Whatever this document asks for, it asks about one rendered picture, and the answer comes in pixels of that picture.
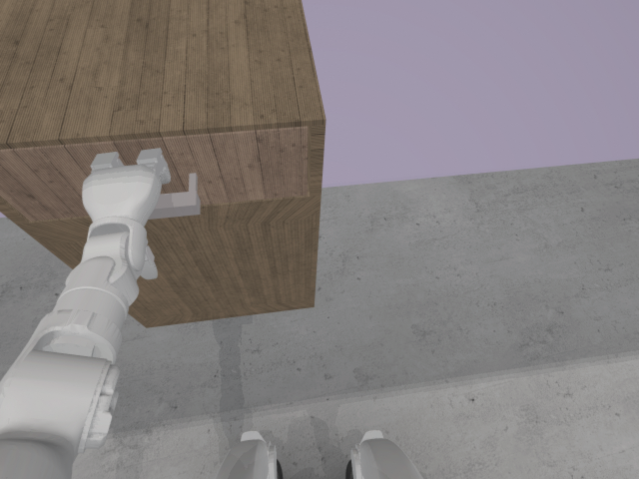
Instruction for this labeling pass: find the drawer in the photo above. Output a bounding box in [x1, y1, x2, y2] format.
[0, 126, 308, 222]

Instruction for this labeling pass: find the robot right shin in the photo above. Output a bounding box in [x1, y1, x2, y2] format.
[359, 430, 383, 445]

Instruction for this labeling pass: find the left robot forearm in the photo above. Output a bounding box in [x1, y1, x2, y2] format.
[0, 217, 147, 408]

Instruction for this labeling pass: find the handle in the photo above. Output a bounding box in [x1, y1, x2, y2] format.
[148, 173, 201, 220]

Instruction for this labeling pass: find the cabinet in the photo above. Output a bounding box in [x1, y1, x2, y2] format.
[0, 0, 326, 328]

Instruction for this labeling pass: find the robot shin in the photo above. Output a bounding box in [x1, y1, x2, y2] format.
[359, 430, 383, 445]
[241, 431, 266, 443]

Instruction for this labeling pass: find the robot left shin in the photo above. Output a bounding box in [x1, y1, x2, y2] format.
[241, 431, 266, 443]

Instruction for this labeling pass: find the left robot hand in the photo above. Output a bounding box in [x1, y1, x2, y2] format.
[82, 148, 171, 279]

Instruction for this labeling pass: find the left robot upper arm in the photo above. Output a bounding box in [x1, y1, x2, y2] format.
[0, 349, 121, 479]

